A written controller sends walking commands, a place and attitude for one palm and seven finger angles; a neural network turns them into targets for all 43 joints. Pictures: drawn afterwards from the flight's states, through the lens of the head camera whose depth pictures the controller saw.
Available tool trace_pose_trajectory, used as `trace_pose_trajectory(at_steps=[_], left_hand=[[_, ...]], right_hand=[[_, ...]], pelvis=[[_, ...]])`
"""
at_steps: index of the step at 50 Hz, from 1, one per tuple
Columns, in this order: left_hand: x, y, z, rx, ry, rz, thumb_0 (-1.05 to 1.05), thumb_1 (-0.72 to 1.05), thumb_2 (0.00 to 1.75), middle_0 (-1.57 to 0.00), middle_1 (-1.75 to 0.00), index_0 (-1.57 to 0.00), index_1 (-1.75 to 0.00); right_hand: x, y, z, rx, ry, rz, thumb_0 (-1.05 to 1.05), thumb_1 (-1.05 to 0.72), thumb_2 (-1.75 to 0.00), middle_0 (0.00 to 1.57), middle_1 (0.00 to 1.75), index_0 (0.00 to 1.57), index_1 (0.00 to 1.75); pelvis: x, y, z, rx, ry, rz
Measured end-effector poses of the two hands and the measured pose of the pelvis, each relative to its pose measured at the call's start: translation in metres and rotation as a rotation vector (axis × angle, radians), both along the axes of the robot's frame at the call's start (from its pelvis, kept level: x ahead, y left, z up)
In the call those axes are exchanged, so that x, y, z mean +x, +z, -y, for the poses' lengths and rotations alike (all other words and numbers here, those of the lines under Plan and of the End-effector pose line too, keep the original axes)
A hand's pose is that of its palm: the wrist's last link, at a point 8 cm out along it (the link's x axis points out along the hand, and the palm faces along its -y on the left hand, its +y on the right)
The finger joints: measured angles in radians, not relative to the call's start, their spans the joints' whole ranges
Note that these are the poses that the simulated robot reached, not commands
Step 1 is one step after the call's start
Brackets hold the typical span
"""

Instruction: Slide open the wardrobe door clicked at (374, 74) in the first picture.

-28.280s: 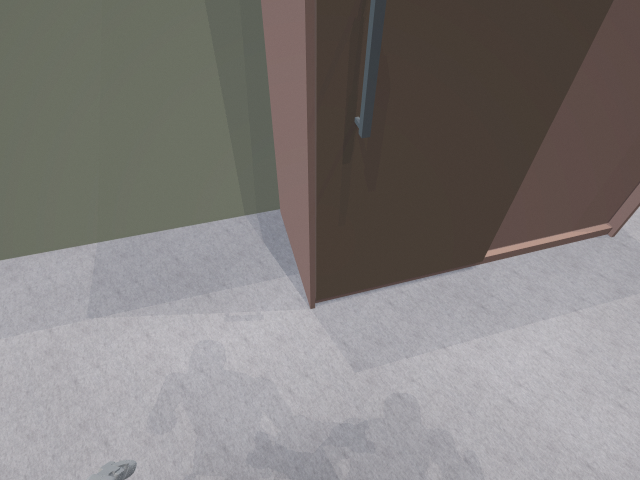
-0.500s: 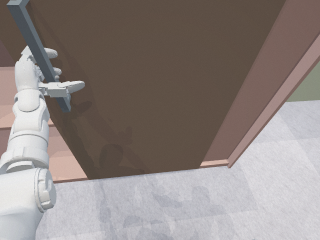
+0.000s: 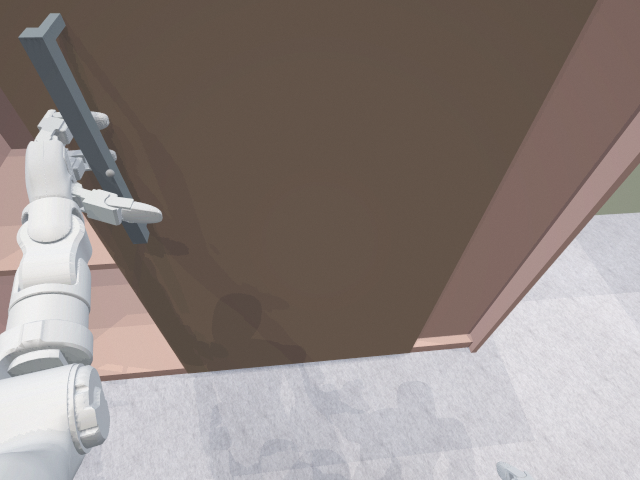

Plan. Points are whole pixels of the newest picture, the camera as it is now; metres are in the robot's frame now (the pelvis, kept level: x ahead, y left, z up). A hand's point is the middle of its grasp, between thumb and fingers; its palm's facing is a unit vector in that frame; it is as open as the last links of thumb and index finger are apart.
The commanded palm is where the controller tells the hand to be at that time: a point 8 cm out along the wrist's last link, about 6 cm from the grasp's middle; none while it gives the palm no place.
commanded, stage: slip the hand off the handle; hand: left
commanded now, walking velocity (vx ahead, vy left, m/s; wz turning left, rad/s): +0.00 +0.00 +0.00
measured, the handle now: (105, 150) +0.48 +0.29 +0.15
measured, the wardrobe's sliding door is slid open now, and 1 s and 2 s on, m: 0.45 0.45 0.45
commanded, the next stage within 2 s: draw the hand back to the body in 1.20 s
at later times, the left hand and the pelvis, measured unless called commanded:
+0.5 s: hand (35, 181) +0.42 +0.35 +0.15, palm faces +0.38 -0.90 -0.20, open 14.7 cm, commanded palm +0.37 +0.38 +0.15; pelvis +0.00 +0.00 +0.00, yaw +0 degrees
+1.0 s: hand out of the picture +0.31 +0.35 +0.14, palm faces +0.40 -0.90 -0.15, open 14.7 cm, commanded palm +0.27 +0.37 +0.15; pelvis -0.01 +0.01 +0.00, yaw +2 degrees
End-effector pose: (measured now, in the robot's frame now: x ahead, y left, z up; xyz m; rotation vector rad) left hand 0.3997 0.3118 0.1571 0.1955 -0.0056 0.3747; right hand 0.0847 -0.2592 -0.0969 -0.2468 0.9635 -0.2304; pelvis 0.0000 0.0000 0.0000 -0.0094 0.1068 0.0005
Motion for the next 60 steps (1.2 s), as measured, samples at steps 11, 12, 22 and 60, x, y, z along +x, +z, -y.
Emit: trace_pose_trajectory(at_steps=[11, 12, 22, 60], left_hand=[[-0.023, 0.001, -0.048, 0.012, 0.058, -0.009, -0.01, -0.55, 0.2, -0.26, -1.15, -0.26, -1.16], [-0.024, 0.002, -0.051, 0.008, 0.053, -0.004, -0.01, -0.55, 0.2, -0.26, -1.15, -0.26, -1.16], [-0.019, -0.004, -0.077, -0.019, 0.033, -0.05, -0.01, -0.55, 0.2, -0.25, -1.15, -0.25, -1.15], [-0.151, -0.005, -0.054, -0.008, 0.033, 0.042, -0.01, -0.55, 0.2, -0.25, -1.15, -0.25, -1.15]], right_hand=[[0.006, 0.002, 0.012, -0.036, 0.011, -0.029, 0.01, -0.9, -0.9, 0.2, 0.3, 0.2, 0.3], [0.005, 0.002, 0.014, -0.042, 0.011, -0.039, 0.01, -0.9, -0.9, 0.2, 0.3, 0.2, 0.3], [-0.016, 0.001, 0.02, -0.079, -0.02, -0.107, 0.01, -0.9, -0.9, 0.2, 0.3, 0.2, 0.3], [0.075, 0.03, -0.038, 0.012, 0.176, 0.288, 0.01, -0.9, -0.9, 0.2, 0.3, 0.2, 0.3]], pelvis=[[0.006, -0.001, 0.007, -0.005, 0.013, -0.007], [0.006, -0.001, 0.007, -0.007, 0.016, -0.008], [0.004, -0.003, 0.004, -0.015, 0.019, -0.037], [-0.017, 0.0, -0.001, -0.011, 0.043, 0.078]])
